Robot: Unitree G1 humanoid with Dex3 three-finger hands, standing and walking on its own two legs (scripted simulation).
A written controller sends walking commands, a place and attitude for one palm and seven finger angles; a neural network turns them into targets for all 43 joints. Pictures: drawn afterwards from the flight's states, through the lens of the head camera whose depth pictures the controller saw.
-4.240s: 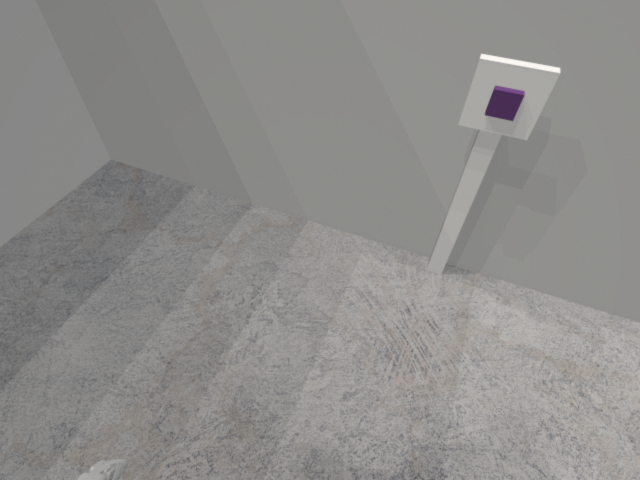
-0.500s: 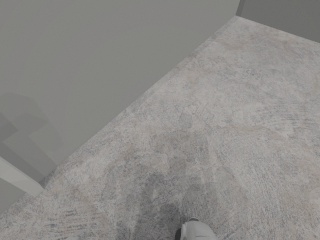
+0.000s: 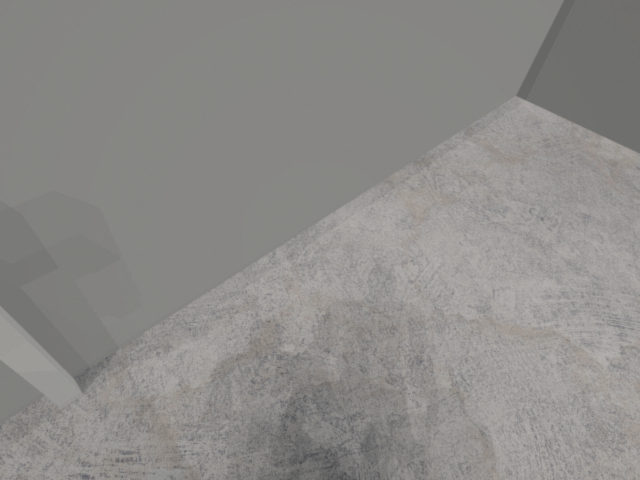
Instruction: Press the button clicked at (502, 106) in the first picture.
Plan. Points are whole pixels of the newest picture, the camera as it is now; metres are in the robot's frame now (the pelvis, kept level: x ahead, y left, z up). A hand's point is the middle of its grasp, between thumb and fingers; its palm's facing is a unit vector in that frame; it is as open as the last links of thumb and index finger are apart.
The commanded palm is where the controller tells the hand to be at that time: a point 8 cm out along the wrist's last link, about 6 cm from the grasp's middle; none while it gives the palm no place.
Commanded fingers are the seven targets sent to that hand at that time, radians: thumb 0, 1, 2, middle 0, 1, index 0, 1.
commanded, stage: turn to face it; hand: left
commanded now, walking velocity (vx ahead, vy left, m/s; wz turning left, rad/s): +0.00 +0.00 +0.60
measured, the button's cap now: out of the picture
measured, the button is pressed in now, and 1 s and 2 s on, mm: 0 0 0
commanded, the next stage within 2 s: take the last steps up to it in 1.28 s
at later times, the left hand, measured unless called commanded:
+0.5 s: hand out of the picture +0.06 +0.18 -0.13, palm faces +0.28 -0.92 -0.27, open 7.4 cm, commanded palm none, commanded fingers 0.00 0.90 0.90 -0.20 -0.30 -0.20 -0.30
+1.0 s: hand out of the picture -0.15 +0.14 -0.17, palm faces +0.60 -0.76 -0.27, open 7.4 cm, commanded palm none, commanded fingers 0.00 0.90 0.90 -0.20 -0.30 -0.20 -0.30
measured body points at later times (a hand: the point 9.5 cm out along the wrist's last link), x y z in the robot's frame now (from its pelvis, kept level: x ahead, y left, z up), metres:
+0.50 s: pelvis -0.01 -0.05 +0.01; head +0.02 -0.06 +0.46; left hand +0.05 +0.23 -0.11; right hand +0.10 -0.29 -0.14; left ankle +0.02 +0.09 -0.72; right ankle +0.02 -0.17 -0.72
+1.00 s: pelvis -0.04 -0.05 +0.00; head -0.02 -0.02 +0.45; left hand -0.18 +0.18 -0.15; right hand +0.21 -0.20 -0.12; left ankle -0.11 +0.05 -0.72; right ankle +0.02 -0.17 -0.71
